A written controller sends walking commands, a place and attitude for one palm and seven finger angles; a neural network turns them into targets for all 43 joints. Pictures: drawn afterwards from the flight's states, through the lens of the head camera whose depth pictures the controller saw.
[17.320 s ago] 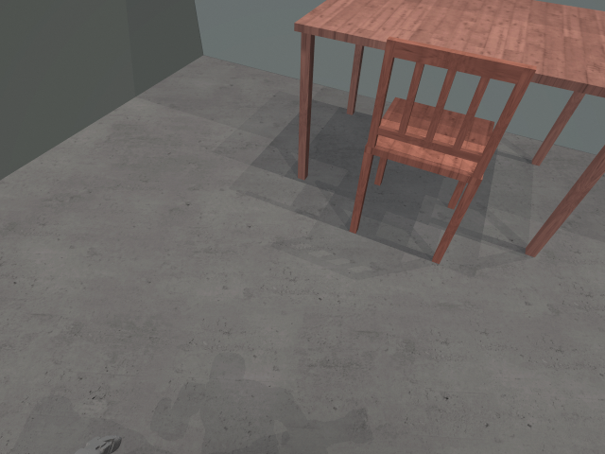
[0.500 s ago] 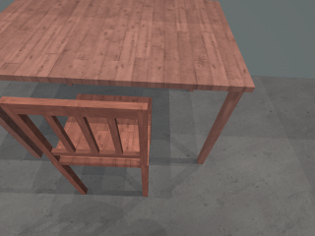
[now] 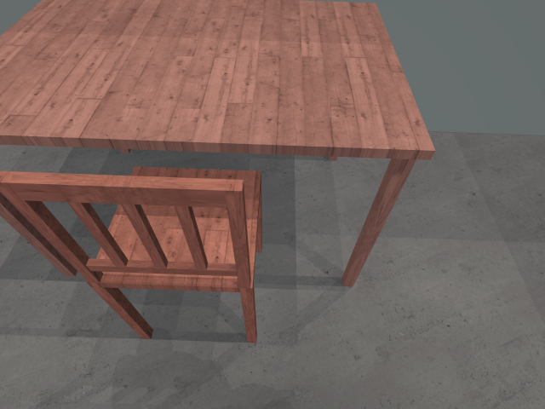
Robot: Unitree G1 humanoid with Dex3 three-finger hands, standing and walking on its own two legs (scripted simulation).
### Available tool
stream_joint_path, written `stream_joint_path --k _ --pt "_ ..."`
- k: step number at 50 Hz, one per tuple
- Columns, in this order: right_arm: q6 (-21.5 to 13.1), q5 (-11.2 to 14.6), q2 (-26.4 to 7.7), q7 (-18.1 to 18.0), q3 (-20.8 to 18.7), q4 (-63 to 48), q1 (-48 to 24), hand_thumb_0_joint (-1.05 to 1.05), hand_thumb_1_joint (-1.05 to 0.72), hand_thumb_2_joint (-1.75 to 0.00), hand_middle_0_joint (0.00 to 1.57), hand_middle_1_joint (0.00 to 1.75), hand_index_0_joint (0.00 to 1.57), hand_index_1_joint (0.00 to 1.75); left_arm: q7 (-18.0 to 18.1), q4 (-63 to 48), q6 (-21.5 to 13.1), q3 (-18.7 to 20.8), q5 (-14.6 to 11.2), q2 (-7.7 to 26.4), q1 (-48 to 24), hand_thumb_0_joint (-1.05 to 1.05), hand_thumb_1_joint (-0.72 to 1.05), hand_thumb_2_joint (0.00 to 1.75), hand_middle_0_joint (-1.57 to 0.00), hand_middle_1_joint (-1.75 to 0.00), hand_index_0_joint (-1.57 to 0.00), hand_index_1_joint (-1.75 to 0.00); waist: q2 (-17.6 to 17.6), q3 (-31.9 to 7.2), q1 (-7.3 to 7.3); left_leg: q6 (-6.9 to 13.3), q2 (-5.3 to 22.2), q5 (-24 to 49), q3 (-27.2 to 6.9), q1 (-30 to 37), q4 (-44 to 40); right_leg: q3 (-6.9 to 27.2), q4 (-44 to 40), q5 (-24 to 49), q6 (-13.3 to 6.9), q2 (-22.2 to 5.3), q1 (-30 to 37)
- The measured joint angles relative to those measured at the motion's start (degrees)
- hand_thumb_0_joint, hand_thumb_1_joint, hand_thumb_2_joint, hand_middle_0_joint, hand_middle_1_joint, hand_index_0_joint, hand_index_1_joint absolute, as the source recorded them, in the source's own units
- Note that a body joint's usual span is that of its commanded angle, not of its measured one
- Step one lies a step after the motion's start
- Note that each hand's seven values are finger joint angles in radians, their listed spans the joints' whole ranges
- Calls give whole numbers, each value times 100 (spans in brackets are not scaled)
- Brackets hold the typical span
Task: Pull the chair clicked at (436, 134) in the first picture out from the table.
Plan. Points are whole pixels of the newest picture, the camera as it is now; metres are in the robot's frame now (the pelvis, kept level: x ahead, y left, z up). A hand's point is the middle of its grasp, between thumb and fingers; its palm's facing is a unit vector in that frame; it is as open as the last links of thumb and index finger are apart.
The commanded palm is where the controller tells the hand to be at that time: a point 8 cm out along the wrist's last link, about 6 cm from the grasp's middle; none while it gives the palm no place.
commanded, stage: come to a stop and stand still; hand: left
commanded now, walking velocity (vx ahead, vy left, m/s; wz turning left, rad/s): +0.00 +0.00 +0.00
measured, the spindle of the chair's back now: (147, 236) +0.42 +0.29 -0.09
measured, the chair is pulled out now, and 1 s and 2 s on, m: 0.00 0.00 0.00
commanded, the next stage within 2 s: look again from close up in 0.36 s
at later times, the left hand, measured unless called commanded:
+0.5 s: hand out of the picture -0.03 +0.16 -0.17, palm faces +0.02 -0.99 -0.17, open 7.4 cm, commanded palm none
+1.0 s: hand out of the picture -0.02 +0.18 -0.16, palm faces +0.04 -0.97 -0.22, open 7.4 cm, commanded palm none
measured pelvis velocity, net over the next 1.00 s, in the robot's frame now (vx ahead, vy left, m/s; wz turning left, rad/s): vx -0.03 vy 0.00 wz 0.02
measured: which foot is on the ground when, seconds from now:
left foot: down 0.00-1.00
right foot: down 0.00-1.00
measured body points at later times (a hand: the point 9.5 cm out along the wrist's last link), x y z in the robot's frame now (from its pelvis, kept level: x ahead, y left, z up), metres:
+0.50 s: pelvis -0.02 +0.00 +0.01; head -0.01 +0.00 +0.46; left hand -0.03 +0.21 -0.16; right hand -0.04 -0.22 -0.15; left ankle -0.03 +0.12 -0.73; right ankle +0.01 -0.15 -0.73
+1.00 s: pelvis -0.03 +0.00 +0.01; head -0.03 -0.01 +0.46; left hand -0.02 +0.23 -0.15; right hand -0.01 -0.23 -0.15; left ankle -0.03 +0.12 -0.73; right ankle +0.01 -0.15 -0.73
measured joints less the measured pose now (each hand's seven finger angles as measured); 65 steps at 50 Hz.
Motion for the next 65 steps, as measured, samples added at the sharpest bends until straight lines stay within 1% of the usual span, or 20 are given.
stream_joint_path --k 3,6,9,14,23,25,27,29,31,34,38,45,51,65 --pt "-14 1 66 1 25 10 36 1 -91 -90 20 30 20 30 5 -5 53 0 -3 55 35 1 91 90 -20 -30 -20 -30 -15 10 19 27 -10 63 36 34 -3 35 -16 45 -16 -5 29" --pt "29 5 8 22 28 60 93 0 -93 -90 20 30 20 30 -12 33 56 -34 12 17 125 1 91 90 -20 -30 -20 -30 85 -33 27 12 46 97 8 38 1 3 -155 167 45 45 105" --pt "69 8 -29 70 46 95 175 0 -93 -90 20 30 20 30 -51 90 23 -93 22 -45 290 1 91 90 -20 -30 -20 -30 139 -126 7 -13 87 194 -5 17 -105 -20 -355 314 21 90 130" --pt "9 4 -3 106 92 193 385 1 -92 -90 20 30 20 30 -101 231 -6 -164 7 -153 519 1 91 90 -20 -30 -20 -30 106 -194 -36 -27 124 362 5 -2 -321 -21 -632 516 -4 137 132" --pt "-98 36 178 67 194 564 813 1 -91 -90 20 30 20 30 -103 516 -120 -237 -26 -315 719 1 91 90 -20 -30 -20 -30 21 -257 -62 -49 168 465 -14 99 -522 -55 -927 668 -23 185 283" --pt "-69 26 155 108 219 494 846 1 -91 -90 20 30 20 30 -36 569 -204 -293 -12 -363 691 1 91 90 -20 -30 -20 -30 115 -220 -91 -57 223 362 -71 -76 -240 -110 -860 656 -20 225 228" --pt "-100 -2 138 113 207 380 837 1 -90 -90 20 30 20 30 -30 595 -257 -320 -15 -383 669 1 91 90 -20 -30 -20 -30 152 -163 -151 -36 194 270 -87 -182 -41 -114 -665 580 -6 189 129" --pt "-141 -8 127 102 199 300 871 1 -90 -90 20 30 20 30 -38 634 -245 -323 -22 -387 656 1 90 90 -20 -30 -21 -30 199 -208 -201 -5 152 212 -121 -237 89 -139 -526 494 12 144 90" --pt "-139 -18 130 98 201 253 903 1 -90 -90 20 30 20 30 -46 640 -208 -312 -22 -365 653 1 90 90 -20 -30 -21 -30 233 -298 -216 18 117 171 -142 -238 155 -155 -445 431 23 106 96" --pt "-127 -36 152 107 215 196 909 1 -90 -90 20 30 20 30 -49 597 -186 -277 -16 -309 629 1 91 90 -20 -30 -21 -30 246 -417 -203 42 67 156 -154 -217 171 -162 -376 379 27 57 103" --pt "-113 -61 95 97 213 177 887 2 -92 -90 20 30 20 30 -56 495 -210 -251 -11 -252 583 1 91 90 -20 -30 -20 -30 263 -477 -160 61 15 205 -157 -180 90 -163 -392 390 36 7 119" --pt "-178 -46 1 108 219 162 773 2 -91 -90 20 30 20 30 -67 444 -244 -232 -28 -205 535 1 91 90 -20 -30 -20 -30 239 -397 -134 45 -3 341 -146 -89 -122 -154 -506 474 52 -5 161" --pt "-157 -42 -35 115 223 220 668 1 -91 -90 20 30 20 30 -89 480 -235 -246 -32 -225 536 1 91 90 -20 -30 -20 -30 203 -326 -127 9 29 400 -153 -49 -213 -165 -576 519 24 29 190" --pt "-150 -28 30 112 245 457 629 1 -90 -90 20 30 20 30 -104 621 -248 -250 -32 -319 568 1 91 90 -20 -30 -20 -30 147 -258 -102 -47 94 480 -187 0 -350 -209 -741 606 -25 96 260"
